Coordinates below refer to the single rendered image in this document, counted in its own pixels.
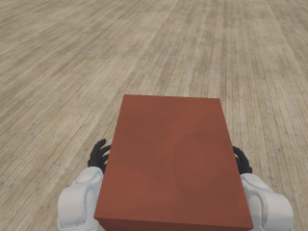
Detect right robot forearm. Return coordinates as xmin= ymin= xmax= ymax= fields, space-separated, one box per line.
xmin=240 ymin=173 xmax=294 ymax=231

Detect robot left hand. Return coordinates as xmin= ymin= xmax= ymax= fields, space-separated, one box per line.
xmin=88 ymin=139 xmax=112 ymax=175

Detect left robot forearm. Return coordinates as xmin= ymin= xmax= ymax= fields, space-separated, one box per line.
xmin=57 ymin=167 xmax=104 ymax=231

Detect robot right hand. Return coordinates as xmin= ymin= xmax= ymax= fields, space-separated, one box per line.
xmin=232 ymin=146 xmax=252 ymax=175

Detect carton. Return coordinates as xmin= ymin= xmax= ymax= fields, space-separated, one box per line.
xmin=93 ymin=94 xmax=254 ymax=231

